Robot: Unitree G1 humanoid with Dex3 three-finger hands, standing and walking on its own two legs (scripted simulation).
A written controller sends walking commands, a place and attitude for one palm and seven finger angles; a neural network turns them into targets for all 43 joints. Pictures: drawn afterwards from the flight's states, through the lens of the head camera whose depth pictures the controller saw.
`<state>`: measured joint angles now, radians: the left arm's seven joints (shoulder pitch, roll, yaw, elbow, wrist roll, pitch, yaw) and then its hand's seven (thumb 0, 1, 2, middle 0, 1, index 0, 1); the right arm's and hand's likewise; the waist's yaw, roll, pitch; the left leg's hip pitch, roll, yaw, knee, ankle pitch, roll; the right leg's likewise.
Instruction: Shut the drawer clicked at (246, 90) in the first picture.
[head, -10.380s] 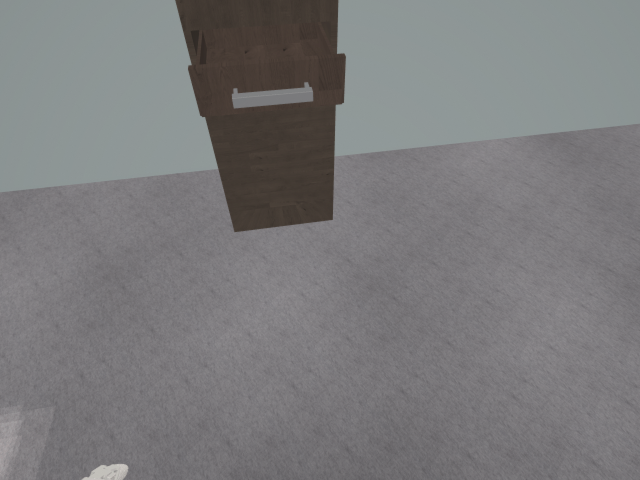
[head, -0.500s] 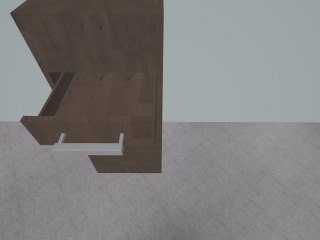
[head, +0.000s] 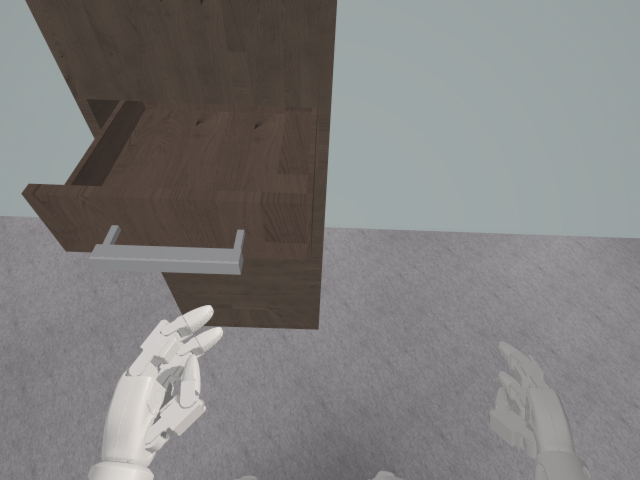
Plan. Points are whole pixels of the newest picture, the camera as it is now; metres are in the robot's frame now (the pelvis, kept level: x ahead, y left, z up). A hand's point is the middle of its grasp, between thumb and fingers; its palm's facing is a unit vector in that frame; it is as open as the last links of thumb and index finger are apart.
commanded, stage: raise the hand and make a fist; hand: left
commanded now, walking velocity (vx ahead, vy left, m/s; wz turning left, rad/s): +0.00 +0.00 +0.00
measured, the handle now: (173, 246) +0.41 +0.24 +0.04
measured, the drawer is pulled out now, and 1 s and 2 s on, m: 0.23 0.23 0.23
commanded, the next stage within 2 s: bring the fist close to the handle in 1.56 s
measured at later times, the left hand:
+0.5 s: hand (166, 388) +0.21 +0.18 +0.06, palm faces +0.04 -1.00 -0.06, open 3.8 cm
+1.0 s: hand (150, 361) +0.21 +0.18 +0.12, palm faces +0.06 -1.00 -0.06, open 3.2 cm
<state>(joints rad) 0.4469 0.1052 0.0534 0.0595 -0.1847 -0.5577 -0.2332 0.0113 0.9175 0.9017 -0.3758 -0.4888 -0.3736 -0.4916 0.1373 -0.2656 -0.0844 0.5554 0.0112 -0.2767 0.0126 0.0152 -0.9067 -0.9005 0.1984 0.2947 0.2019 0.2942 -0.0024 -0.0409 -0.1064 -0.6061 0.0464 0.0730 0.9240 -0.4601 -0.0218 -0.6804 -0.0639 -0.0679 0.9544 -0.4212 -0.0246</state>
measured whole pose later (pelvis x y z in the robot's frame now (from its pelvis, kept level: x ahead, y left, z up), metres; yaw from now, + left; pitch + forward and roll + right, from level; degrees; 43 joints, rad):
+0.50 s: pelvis +0.00 +0.01 +0.00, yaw +1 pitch +9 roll -1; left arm 0.48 0.19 0.10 -0.17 -0.21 -0.27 -0.14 0.02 0.90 0.90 -0.87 -1.02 -0.87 -1.03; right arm 0.31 -0.19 0.03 0.55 0.03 -0.21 -0.05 0.02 -0.90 -0.90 0.21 0.30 0.21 0.30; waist -0.02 0.03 -0.08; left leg -0.65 0.06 0.03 0.96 -0.47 -0.01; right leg -0.68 -0.05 -0.11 0.93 -0.41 -0.02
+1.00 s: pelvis +0.02 +0.02 +0.02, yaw +2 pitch +5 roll -1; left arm 0.52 0.19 0.06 -0.33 -0.19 -0.19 -0.15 0.02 0.90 0.90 -1.35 -1.54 -1.34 -1.54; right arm 0.22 -0.21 0.05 0.50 0.03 -0.26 -0.03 0.01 -0.90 -0.90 0.20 0.30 0.21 0.29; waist 0.03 0.04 -0.08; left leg -0.47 0.04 0.02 0.84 -0.46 0.00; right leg -0.49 -0.06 -0.12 0.80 -0.40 0.00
